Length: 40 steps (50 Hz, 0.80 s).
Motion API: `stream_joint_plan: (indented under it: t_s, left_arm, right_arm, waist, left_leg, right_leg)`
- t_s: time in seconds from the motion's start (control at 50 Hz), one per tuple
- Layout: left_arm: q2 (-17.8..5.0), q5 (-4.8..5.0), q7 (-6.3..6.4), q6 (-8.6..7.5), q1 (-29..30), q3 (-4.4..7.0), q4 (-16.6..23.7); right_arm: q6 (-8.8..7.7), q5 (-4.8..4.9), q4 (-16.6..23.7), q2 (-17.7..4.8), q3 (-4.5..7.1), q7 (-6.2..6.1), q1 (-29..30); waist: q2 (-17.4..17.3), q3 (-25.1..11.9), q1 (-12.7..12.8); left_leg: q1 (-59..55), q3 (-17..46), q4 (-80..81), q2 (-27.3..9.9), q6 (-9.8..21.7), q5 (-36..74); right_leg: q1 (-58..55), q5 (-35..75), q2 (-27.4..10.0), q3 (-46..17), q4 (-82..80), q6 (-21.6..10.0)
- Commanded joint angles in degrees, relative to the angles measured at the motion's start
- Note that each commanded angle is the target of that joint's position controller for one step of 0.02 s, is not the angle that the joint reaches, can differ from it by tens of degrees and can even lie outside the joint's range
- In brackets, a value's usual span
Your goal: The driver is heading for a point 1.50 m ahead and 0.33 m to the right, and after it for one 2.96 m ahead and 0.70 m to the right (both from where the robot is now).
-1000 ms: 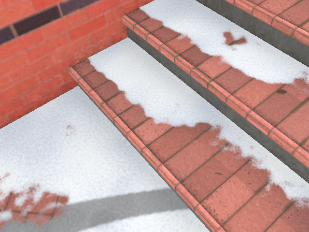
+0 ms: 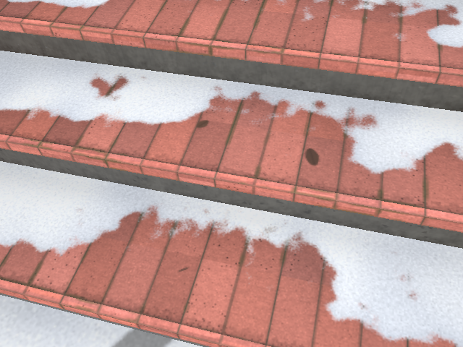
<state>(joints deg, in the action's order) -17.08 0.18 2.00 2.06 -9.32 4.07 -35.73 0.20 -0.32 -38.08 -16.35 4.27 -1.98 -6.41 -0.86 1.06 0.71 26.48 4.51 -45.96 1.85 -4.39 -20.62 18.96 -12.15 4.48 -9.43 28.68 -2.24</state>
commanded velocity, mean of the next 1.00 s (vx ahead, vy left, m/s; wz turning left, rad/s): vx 0.30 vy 0.00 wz -0.37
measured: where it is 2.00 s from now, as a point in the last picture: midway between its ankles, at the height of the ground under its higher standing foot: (333, 159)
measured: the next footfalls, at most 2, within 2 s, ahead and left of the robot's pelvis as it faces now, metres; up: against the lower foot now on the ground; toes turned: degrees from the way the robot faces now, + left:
left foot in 0.10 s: +0.05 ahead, +0.13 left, +0.00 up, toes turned -9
right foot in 0.58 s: +0.04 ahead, -0.15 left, +0.00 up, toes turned -22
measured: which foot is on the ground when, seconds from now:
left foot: up 0.00-0.08, down 0.10-0.58, up 0.60-1.00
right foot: down 0.00-0.12, up 0.14-0.56, down 0.58-1.00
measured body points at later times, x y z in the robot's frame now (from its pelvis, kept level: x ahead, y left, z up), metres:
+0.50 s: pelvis +0.02 -0.01 +0.00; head +0.04 -0.01 +0.45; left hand +0.28 +0.18 -0.08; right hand +0.02 -0.31 -0.10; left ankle +0.01 +0.13 -0.74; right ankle +0.00 -0.14 -0.71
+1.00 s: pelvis +0.19 -0.12 -0.01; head +0.22 -0.14 +0.44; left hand +0.21 +0.13 -0.14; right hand +0.29 -0.37 -0.12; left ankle +0.34 -0.02 -0.44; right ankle +0.00 -0.14 -0.74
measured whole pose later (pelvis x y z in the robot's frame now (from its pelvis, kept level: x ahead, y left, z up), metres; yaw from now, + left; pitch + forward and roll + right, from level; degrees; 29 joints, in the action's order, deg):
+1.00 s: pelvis +0.19 -0.12 -0.01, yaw -20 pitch +2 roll +2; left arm -10.2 -1.0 1.7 -0.7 -30.8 -0.3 -51.7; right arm -2.0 2.0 -36.0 -9.6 -1.0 1.5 -10.0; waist 0.0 0.7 1.3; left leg 75.4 1.4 -116.8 1.2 0.0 -24.2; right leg -4.3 -25.9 0.1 2.7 19.2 -2.2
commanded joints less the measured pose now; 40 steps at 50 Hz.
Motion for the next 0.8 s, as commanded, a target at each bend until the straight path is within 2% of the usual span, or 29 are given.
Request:
stream_joint_plan:
  t_s: [0.02,0.06,0.08,0.1,0.12,0.14,0.16,0.18,0.2,0.22,0.24,0.28,0.3,0.34,0.42,0.5,0.54,0.56,0.58,0.6,0.62,0.64,0.66,0.68,0.7,0.72,0.76,0.78,0.8]
  left_arm:
    - [-9.9,0.13,-0.1,-0.42,2.25,2.89,4.45]
    - [-9.53,0.61,-0.1,-0.13,3.13,2.82,4.64]
    - [-9.26,1.13,0.06,0.03,4.17,2.75,4.95]
    - [-7.92,1.31,0.3,0.08,3.5,2.41,5.14]
    - [-4.62,0.62,0.22,0.01,0.64,1.63,5.06]
    - [-7.54,1.06,0.32,-0.75,1.2,2.66,6.5]
    - [-12.07,0.14,0.21,-1.13,-0.36,4.18,5.37]
    - [-12.77,0.68,-0.09,-0.78,-1.87,4.69,3.76]
    - [-10.74,0.65,0.0,-0.12,-2.7,4.36,2.43]
    - [-9.18,0.39,-0.06,0.25,-2.16,3.9,2.65]
    - [-7.48,0.49,-0.44,0.21,-1.03,3.3,3.16]
    - [-5.71,0.88,-0.76,-0.36,2.68,2.49,4.84]
    - [-4.84,0.65,-0.78,-0.7,4.54,2.08,5.54]
    - [-3.77,0.35,-1.07,-1.36,5.74,1.52,6.31]
    - [-2.47,0.35,-2.34,-2.3,5.46,0.58,6.5]
    - [-3.41,0.78,-3.17,-2.63,4.25,0.65,6.18]
    - [-2.9,0.58,-3.35,-2.84,-1.18,0.85,3.91]
    - [-4.82,0.61,-2.99,-3.0,-7.02,1.93,1.62]
    - [-7.73,0.43,-2.61,-3.26,-14.9,2.97,0.21]
    - [-16.42,0.26,-2.06,-3.82,-17.25,4.27,0.71]
    - [-12.49,0.18,-2.27,-4.97,-17.93,3.65,0.85]
    - [-9.81,0.14,-2.32,-5.75,-14.51,2.47,1.09]
    - [-7.14,0.07,-2.36,-6.08,-11.23,1.53,1.4]
    - [-5.74,0.11,-2.29,-6.02,-8.1,0.78,1.64]
    - [-5.11,-0.2,-2.05,-6.09,-6.32,0.31,1.74]
    - [-5.15,-0.57,-1.88,-6.18,-6.32,0.24,1.16]
    - [-5.0,-0.53,-1.7,-6.18,-8.27,0.18,-0.72]
    - [-5.17,-0.42,-1.73,-5.84,-11.09,0.13,-2.48]
    - [-4.72,-0.28,-1.76,-5.69,-13.4,-0.11,-3.68]
  right_arm:
    - [-1.44,0.46,4.76,-4.76,1.22,0.6,1.6]
    - [-1.9,0.64,4.53,-4.67,1.33,1.1,-0.11]
    - [-2.16,0.59,3.84,-4.65,1.53,1.26,-2.17]
    - [-2.27,0.16,3.31,-6.24,2.13,1.15,-3.84]
    - [-1.9,-0.95,3.72,-9.88,2.85,0.74,-4.92]
    - [-1.65,-3.02,3.82,-12.24,3.31,1.11,-4.1]
    - [-1.98,-2.53,5.09,-9.4,2.64,0.95,-2.06]
    - [-1.95,-1.81,5.46,-6.53,1.85,0.44,0.44]
    - [-1.83,-1.1,5.88,-5.51,1.5,0.06,1.61]
    - [-1.75,-0.23,5.68,-5.24,1.29,-0.44,1.47]
    - [-1.66,-0.07,5.43,-5.47,1.13,-0.94,-0.11]
    - [-1.81,-0.59,4.87,-6.07,1.28,-1.34,-3.75]
    - [-1.97,-0.8,4.57,-6.38,1.4,-1.41,-5.32]
    - [-2.3,-0.46,3.96,-7.54,1.92,-1.37,-7.11]
    - [-3.08,0.31,3.2,-9.76,2.82,-0.54,-6.51]
    - [-3.69,1.4,1.77,-10.93,3.34,0.76,-6.53]
    - [-3.36,2.3,1.03,-9.99,2.84,1.29,-5.42]
    - [-3.42,1.76,0.58,-7.39,1.8,1.42,-6.22]
    - [-3.91,0.1,1.91,-3.35,0.07,1.6,-4.47]
    - [-5.08,-1.46,7.02,-0.23,-1.4,1.83,-2.83]
    - [-5.97,0.98,5.83,-6.24,0.19,1.99,-1.72]
    - [-6.43,2.29,5.91,-8.52,0.82,2.44,-0.62]
    - [-6.41,1.63,4.96,-8.07,0.76,2.46,-0.68]
    - [-6.22,0.17,4.38,-7.44,0.56,2.37,-0.66]
    - [-5.9,-0.56,3.71,-7.01,0.6,2.53,-1.75]
    - [-5.52,-0.7,2.4,-5.49,0.17,2.74,-3.59]
    - [-4.8,-0.34,0.79,-3.52,-0.45,2.99,-5.38]
    - [-4.07,0.43,-0.85,-1.92,-0.91,3.12,-7.78]
    - [-3.58,1.24,-0.69,-2.23,-0.83,3.11,-6.95]
  waist:
    - [11.08,-6.9,0.21]
    - [11.41,-7.11,-0.84]
    - [11.0,-7.12,-2.36]
    - [8.88,-7.79,-2.55]
    - [-3.29,-9.4,-0.81]
    - [-15.89,-5.48,-0.25]
    - [-10.82,-5.16,0.18]
    - [-7.48,-4.87,1.23]
    - [-5.86,-3.88,1.32]
    - [-6.67,-2.73,0.45]
    - [-6.92,-2.16,-0.58]
    - [-7.37,-1.83,-3.05]
    - [-7.04,-1.97,-4.12]
    - [-6.73,-2.62,-4.89]
    - [-7.72,-1.76,-4.27]
    - [-7.62,-0.99,-3.45]
    - [-5.17,-2.04,0.01]
    - [-2.32,-4.76,2.38]
    - [5.79,-8.16,6.0]
    - [21.26,-9.45,4.5]
    - [11.87,-9.76,7.18]
    - [10.23,-4.83,5.27]
    - [7.22,-2.25,3.48]
    - [6.1,-0.56,1.92]
    - [6.29,-0.5,0.24]
    - [6.68,-1.96,-0.52]
    - [5.39,-3.06,-0.97]
    - [8.09,-4.05,-0.54]
    - [7.26,-2.37,0.38]
  left_leg:
    - [-1.96,-0.19,6.07,1.36,0.76,-1.26]
    - [-5.66,-0.43,13.99,1.75,1.82,1.26]
    - [-10.12,-1.15,21.42,1.65,2.73,6.68]
    - [-16.94,0.65,25.36,-1.98,4.28,12.23]
    - [-24.74,11.36,26.94,-14.39,9.14,19.19]
    - [-20.74,24.97,29.59,-24.38,19.59,28.17]
    - [-18.2,23.7,29.5,-26.53,22.57,28.67]
    - [-17.5,17.53,29.73,-22.38,19.4,19.59]
    - [-17.56,12.87,30.5,-17.95,16.04,9.03]
    - [-18.4,10.96,31.53,-16.4,14.89,4.45]
    - [-18.65,8.86,32.67,-15.37,14.44,2.11]
    - [-21.19,6.28,34.38,-14.89,14.44,-0.24]
    - [-22.81,5.87,34.89,-15.47,14.75,0.03]
    - [-24.84,4.95,35.42,-17.07,15.32,1.24]
    - [-20.59,-0.08,36.2,-18.24,14.89,2.34]
    - [-17.9,-2.82,33.95,-19.36,14.25,3.68]
    - [-14.05,-5.06,28.46,-18.13,12.96,5.53]
    - [-9.85,-8.47,20.28,-15.18,11.07,10.15]
    - [0.07,-13.6,3.1,-10.89,6.85,6.01]
    - [22.38,-13.05,-16.31,-2.49,2.27,-12.42]
    - [27.47,-3.53,-25.42,-4.46,2.54,-12.5]
    - [28.67,-1.91,-25.4,-6.98,4.17,-6.39]
    - [26.95,-2.1,-23.48,-8.74,4.63,-0.5]
    - [24.61,-2.1,-20.6,-9.24,4.16,3.65]
    - [20.79,-2.3,-19.39,-9.43,3.6,6.7]
    - [18.89,-3.74,-21.6,-8.37,2.81,9.35]
    - [18.63,-5.27,-23.35,-7.49,1.63,12.14]
    - [20.01,-7.19,-31.51,-6.54,1.22,9.53]
    - [24.77,-6.27,-37.55,-6.95,1.29,8.27]
  right_leg:
    - [-7.85,14.22,-13.48,-18.24,-6.17,-9.93]
    - [-8.55,16.62,-12.5,-20.22,-4.62,-9.2]
    - [-7.18,15.31,-11.05,-19.97,-3.31,-7.79]
    - [-2.83,8.45,-8.8,-18.56,-0.8,-5.18]
    - [5.75,-10.43,-3.24,-11.0,11.35,-1.43]
    - [16.82,-25.68,4.13,-0.82,23.33,2.26]
    - [16.51,-23.78,-0.75,-1.35,35.91,4.84]
    - [17.01,-18.39,-2.07,-0.22,39.71,5.61]
    - [18.24,-13.7,-2.81,1.2,41.42,6.43]
    - [21.1,-9.92,-3.24,2.34,43.11,7.13]
    - [22.12,-7.86,-3.72,3.95,43.45,7.49]
    - [23.97,-5.83,-4.64,6.57,39.25,7.96]
    - [24.58,-5.6,-5.14,6.97,36.78,8.11]
    - [23.87,-5.84,-6.29,7.28,31.66,8.04]
    - [15.29,-6.38,-7.86,9.76,20.46,5.75]
    - [6.58,-7.82,-7.32,12.23,10.59,2.05]
    - [-3.91,-3.16,-4.65,14.54,0.63,-0.58]
    - [-14.23,-3.57,-2.04,14.91,-2.37,-2.0]
    - [-26.6,-1.28,-9.09,3.72,-5.85,-4.11]
    - [-36.13,-2.26,-23.6,-24.43,-11.29,-14.32]
    - [-33.53,-9.29,-26.67,-29.11,-14.78,-19.18]
    - [-29.26,-10.61,-24.91,-23.58,-15.24,-17.09]
    - [-24.74,-7.56,-22.12,-17.41,-15.21,-14.64]
    - [-20.99,0.52,-20.02,-13.01,-15.96,-13.12]
    - [-17.7,9.1,-18.26,-9.0,-16.67,-11.91]
    - [-17.28,17.29,-17.12,-6.02,-16.41,-11.48]
    - [-17.25,26.81,-16.03,-1.46,-15.53,-11.02]
    - [-18.94,26.6,-16.72,-0.88,-15.74,-11.92]
    - [-19.87,23.23,-17.46,-1.05,-16.54,-12.52]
